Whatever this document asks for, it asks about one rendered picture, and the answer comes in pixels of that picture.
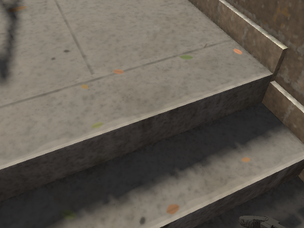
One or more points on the stairs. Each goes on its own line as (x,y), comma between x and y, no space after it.
(200,165)

